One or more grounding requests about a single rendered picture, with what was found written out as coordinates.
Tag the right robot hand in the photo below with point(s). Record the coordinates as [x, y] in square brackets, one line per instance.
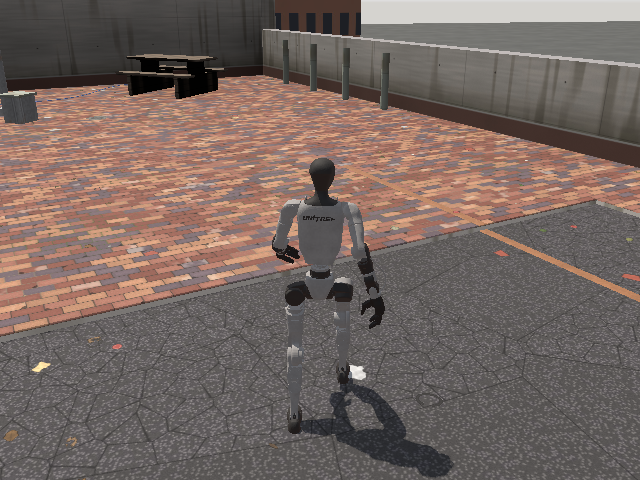
[378, 304]

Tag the robot left shin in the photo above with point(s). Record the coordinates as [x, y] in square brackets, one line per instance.
[294, 382]

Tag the left robot hand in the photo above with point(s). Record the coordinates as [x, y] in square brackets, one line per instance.
[291, 251]

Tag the robot right forearm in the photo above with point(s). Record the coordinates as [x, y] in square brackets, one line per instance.
[368, 275]

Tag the left robot upper arm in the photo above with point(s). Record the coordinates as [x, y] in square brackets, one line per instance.
[288, 212]

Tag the right robot upper arm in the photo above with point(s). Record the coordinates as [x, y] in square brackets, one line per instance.
[356, 229]

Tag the humanoid robot head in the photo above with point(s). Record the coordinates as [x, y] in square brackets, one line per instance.
[322, 171]

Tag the robot left forearm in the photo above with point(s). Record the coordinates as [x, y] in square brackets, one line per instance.
[278, 251]

